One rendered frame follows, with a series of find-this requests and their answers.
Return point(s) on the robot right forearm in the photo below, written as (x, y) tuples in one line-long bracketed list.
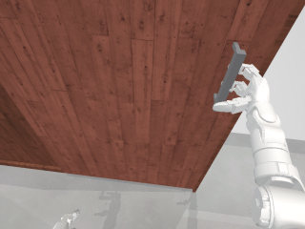
[(272, 161)]

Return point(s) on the robot right hand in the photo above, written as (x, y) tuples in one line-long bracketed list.
[(257, 91)]

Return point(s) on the robot left hand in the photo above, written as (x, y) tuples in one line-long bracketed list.
[(67, 220)]

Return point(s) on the right robot upper arm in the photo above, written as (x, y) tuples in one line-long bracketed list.
[(276, 207)]

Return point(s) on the wardrobe door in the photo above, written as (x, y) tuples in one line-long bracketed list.
[(124, 89), (18, 141)]

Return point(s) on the handle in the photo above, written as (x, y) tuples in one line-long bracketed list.
[(231, 74)]

